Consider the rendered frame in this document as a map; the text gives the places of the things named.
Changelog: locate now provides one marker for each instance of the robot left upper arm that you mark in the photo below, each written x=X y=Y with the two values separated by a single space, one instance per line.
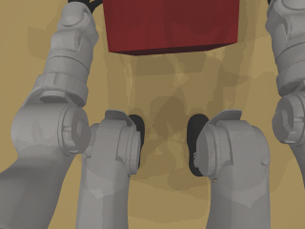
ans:
x=46 y=137

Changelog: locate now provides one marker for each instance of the robot left thigh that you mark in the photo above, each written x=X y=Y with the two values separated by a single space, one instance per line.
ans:
x=105 y=176

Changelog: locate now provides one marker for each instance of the robot left hand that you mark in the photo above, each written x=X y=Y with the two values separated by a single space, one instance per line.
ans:
x=91 y=5

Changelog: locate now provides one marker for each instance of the robot right upper arm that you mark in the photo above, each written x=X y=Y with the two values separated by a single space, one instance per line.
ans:
x=289 y=125

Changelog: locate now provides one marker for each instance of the carton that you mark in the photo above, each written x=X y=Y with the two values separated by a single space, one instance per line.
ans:
x=149 y=27

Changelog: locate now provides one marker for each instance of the left robot shin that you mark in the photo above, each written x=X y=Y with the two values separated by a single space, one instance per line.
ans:
x=109 y=114

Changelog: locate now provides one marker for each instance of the right robot forearm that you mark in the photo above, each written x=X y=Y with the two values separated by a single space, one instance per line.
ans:
x=286 y=26

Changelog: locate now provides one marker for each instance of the left robot forearm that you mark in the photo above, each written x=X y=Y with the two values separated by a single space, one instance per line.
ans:
x=68 y=64

